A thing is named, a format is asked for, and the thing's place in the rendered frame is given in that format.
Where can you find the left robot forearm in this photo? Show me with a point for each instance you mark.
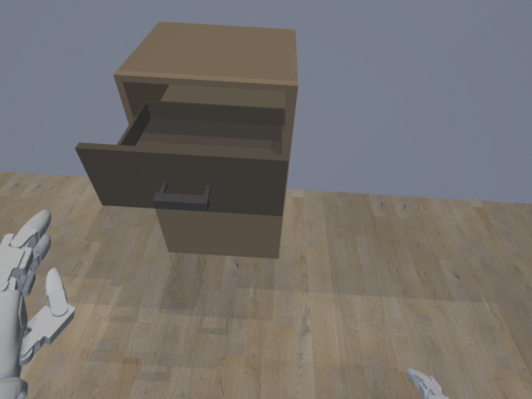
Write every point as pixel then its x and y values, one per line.
pixel 13 388

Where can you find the left robot hand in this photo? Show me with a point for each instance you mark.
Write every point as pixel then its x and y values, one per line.
pixel 20 256

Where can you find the drawer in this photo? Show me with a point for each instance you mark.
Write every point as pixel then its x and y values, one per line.
pixel 238 150

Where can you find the handle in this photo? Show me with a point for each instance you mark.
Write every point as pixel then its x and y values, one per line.
pixel 162 200

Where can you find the right robot hand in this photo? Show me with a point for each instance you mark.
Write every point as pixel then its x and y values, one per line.
pixel 427 386

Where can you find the cabinet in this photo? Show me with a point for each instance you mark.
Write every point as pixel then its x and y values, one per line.
pixel 221 65

